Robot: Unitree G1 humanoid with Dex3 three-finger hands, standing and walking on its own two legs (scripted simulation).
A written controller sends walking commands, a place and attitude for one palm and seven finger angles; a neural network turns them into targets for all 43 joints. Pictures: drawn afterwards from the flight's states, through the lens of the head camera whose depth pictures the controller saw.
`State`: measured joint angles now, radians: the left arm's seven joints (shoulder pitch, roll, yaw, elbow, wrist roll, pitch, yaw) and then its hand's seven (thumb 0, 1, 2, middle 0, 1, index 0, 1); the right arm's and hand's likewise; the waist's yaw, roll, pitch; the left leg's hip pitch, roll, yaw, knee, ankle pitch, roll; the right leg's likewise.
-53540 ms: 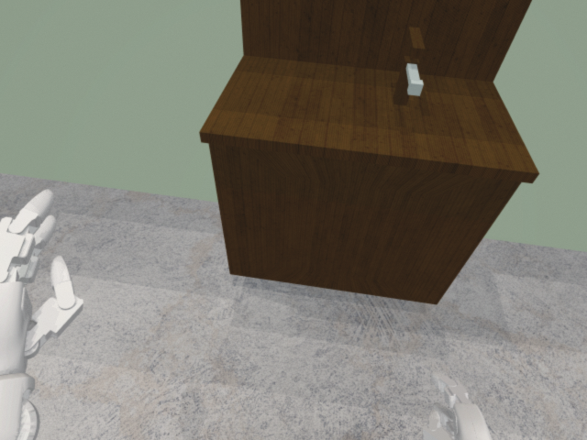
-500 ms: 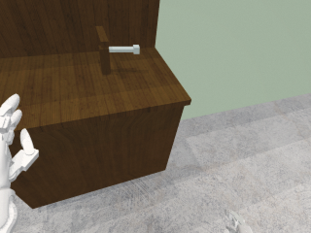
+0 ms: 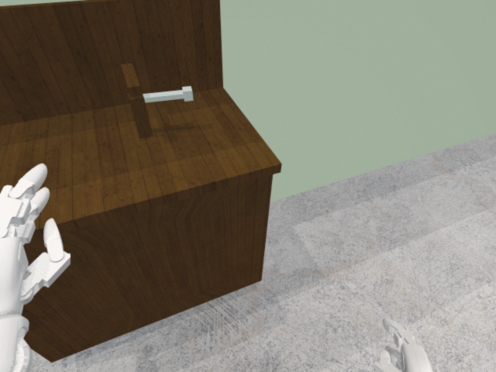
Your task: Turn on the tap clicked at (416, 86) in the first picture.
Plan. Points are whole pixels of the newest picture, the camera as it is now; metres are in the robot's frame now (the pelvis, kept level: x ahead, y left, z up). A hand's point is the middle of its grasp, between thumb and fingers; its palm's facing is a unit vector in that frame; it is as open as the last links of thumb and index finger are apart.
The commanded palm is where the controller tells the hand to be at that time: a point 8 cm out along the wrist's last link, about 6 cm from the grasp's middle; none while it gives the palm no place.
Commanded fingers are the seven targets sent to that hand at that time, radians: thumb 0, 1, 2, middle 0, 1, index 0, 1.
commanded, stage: stop stepping back and stand still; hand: left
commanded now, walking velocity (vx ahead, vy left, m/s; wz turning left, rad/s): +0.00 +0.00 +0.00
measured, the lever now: (187, 93) +0.76 +0.21 +0.09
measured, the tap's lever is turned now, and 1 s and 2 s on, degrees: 82 82 82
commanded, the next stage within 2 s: stand and check the lever's angle in 0.12 s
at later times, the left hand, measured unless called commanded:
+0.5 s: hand (33, 273) +0.19 +0.26 +0.16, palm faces +0.42 -0.83 -0.37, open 7.4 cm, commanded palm +0.14 +0.30 +0.18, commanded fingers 0.00 0.90 0.90 -0.20 -0.30 -0.20 -0.30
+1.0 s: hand (12, 278) +0.18 +0.29 +0.16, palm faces +0.42 -0.83 -0.36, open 7.4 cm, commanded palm +0.13 +0.32 +0.18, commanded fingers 0.00 0.90 0.90 -0.20 -0.30 -0.20 -0.30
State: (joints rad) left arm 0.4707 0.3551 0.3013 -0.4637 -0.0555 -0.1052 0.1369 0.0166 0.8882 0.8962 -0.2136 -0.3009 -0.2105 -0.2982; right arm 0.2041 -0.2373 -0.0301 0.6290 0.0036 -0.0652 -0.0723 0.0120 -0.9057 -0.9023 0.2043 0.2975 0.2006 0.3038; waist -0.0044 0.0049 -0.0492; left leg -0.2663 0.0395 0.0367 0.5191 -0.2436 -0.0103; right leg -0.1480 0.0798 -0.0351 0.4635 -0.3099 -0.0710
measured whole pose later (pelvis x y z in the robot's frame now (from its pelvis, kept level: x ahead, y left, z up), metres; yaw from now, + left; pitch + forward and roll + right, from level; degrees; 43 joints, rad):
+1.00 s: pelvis -0.02 +0.04 +0.01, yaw +1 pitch +0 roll -1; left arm 0.46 0.35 0.30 -0.43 -0.05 -0.11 0.16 0.02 0.89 0.90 -0.21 -0.30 -0.21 -0.30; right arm 0.19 -0.21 0.01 0.61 -0.01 -0.07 -0.08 0.01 -0.90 -0.90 0.20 0.30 0.20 0.30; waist 0.02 0.02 -0.02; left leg -0.26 -0.01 0.04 0.43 -0.16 0.04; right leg -0.13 0.04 -0.04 0.36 -0.22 -0.02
